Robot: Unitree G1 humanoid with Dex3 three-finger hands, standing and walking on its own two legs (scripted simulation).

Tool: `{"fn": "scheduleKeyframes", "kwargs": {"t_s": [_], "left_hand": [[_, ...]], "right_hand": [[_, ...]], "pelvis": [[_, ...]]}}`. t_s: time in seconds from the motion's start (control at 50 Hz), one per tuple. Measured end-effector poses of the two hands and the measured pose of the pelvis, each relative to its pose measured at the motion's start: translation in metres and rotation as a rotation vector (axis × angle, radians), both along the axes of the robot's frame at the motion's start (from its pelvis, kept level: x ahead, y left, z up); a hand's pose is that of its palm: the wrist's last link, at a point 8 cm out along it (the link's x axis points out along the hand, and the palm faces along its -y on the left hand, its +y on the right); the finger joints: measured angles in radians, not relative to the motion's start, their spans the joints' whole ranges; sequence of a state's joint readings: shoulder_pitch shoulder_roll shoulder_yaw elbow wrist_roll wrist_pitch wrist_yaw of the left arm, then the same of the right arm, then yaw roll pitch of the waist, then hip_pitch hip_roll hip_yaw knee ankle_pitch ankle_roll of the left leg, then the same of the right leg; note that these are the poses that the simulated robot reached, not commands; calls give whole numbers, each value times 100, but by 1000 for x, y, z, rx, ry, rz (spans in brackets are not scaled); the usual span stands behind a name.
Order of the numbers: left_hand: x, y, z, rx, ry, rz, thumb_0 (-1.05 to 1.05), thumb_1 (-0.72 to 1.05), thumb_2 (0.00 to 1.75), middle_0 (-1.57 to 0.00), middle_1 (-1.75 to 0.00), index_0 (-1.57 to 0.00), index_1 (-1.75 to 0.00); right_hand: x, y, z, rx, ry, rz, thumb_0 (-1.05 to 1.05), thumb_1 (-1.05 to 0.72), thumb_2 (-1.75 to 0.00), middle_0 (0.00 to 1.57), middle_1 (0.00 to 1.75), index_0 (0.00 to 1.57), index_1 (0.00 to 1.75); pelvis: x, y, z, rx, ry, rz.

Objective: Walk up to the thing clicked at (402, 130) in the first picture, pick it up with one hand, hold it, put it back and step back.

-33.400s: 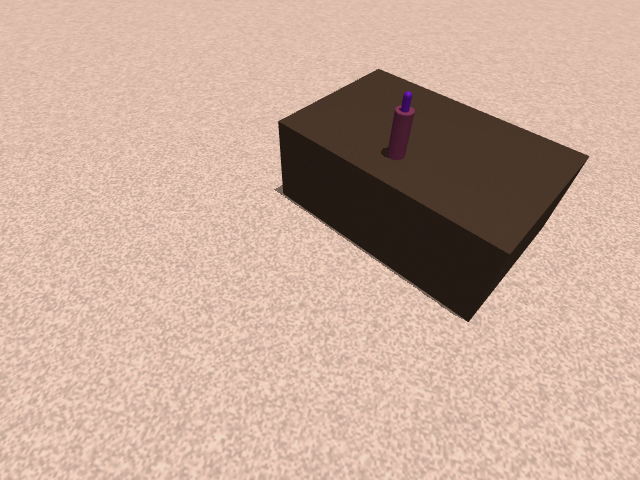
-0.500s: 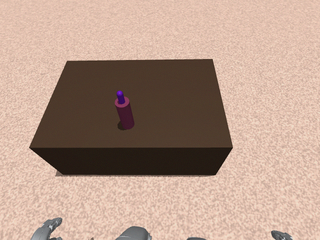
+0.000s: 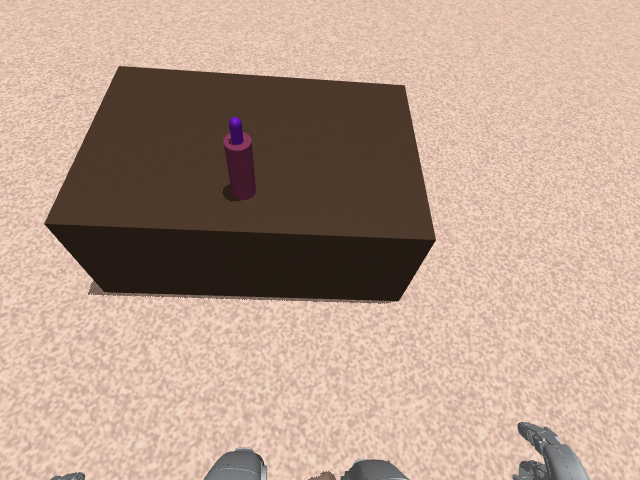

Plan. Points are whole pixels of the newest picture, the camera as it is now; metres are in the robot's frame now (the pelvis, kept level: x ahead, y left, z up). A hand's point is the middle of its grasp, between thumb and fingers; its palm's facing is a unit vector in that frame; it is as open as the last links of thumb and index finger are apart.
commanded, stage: step back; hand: left
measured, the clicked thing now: (239, 158) +0.80 +0.22 -0.25
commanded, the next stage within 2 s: stand in 2.00 s
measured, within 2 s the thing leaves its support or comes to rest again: neither
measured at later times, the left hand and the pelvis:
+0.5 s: hand out of the picture -0.03 +0.24 -0.15, palm faces +0.08 -0.92 -0.38, open 7.4 cm; pelvis -0.17 -0.04 -0.01, yaw +5 degrees
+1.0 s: hand out of the picture -0.29 +0.18 -0.13, palm faces +0.05 -0.90 -0.43, open 7.4 cm; pelvis -0.31 -0.09 +0.00, yaw +1 degrees
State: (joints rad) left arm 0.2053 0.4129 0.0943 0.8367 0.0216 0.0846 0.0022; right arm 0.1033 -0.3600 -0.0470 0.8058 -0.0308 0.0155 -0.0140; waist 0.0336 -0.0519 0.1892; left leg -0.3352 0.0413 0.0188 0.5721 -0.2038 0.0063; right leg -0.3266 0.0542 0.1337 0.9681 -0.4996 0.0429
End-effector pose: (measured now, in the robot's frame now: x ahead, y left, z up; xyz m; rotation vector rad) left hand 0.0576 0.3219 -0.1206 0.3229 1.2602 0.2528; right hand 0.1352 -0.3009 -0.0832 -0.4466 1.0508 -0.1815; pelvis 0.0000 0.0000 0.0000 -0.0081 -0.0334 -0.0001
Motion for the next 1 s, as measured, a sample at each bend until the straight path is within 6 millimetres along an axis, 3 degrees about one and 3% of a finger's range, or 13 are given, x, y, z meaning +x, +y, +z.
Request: {"fn": "scheduleKeyframes", "kwargs": {"t_s": [0.1,0.2,0.3,0.38,0.48,0.6,0.72,0.84,0.92,1.0], "left_hand": [[-34,-23,3,29,1,-29,1,91,90,-20,-30,-20,-30],[-67,-43,25,38,-28,-21,1,90,90,-20,-30,-21,-30],[-75,-46,39,66,-90,-24,1,90,90,-20,-30,-21,-30],[-77,-45,36,76,-173,-35,1,90,90,-20,-30,-21,-30],[-96,-40,14,37,-238,-24,1,90,90,-20,-30,-21,-30],[-151,-54,8,-34,-168,11,1,90,90,-20,-30,-20,-30],[-223,-62,2,-28,-76,23,1,90,90,-20,-30,-21,-30],[-291,-81,-3,21,13,-3,1,90,90,-20,-30,-20,-30],[-333,-97,12,32,25,19,1,90,90,-20,-30,-21,-30],[-355,-98,28,58,19,47,1,90,90,-20,-30,-21,-30]], "right_hand": [[-25,-28,-23,32,-42,-16,0,-90,-90,21,30,21,30],[-71,-41,-29,67,16,-58,0,-91,-90,21,30,20,30],[-125,-49,-32,61,88,-55,0,-91,-90,21,30,20,30],[-164,-49,-37,37,157,-32,1,-91,-90,20,30,20,30],[-203,-40,-37,11,182,-4,1,-91,-90,20,30,20,30],[-239,-41,-13,-5,156,6,1,-90,-90,21,30,21,30],[-242,-57,2,-21,66,28,1,-90,-90,21,30,21,30],[-259,-86,-16,17,-23,28,0,-90,-90,21,30,21,30],[-292,-95,-26,55,6,-14,0,-91,-90,20,30,20,30],[-329,-97,-33,86,65,-35,0,-91,-90,20,30,20,30]], "pelvis": [[-38,-19,-14,-13,-22,-20],[-63,-32,-2,44,-12,-16],[-89,-37,3,48,13,21],[-117,-40,-3,30,10,66],[-158,-38,-14,45,-18,102],[-194,-41,0,-11,-18,98],[-233,-55,3,-14,14,56],[-279,-78,-12,-9,-3,5],[-295,-88,-7,4,-12,5],[-306,-91,1,33,-5,21]]}}
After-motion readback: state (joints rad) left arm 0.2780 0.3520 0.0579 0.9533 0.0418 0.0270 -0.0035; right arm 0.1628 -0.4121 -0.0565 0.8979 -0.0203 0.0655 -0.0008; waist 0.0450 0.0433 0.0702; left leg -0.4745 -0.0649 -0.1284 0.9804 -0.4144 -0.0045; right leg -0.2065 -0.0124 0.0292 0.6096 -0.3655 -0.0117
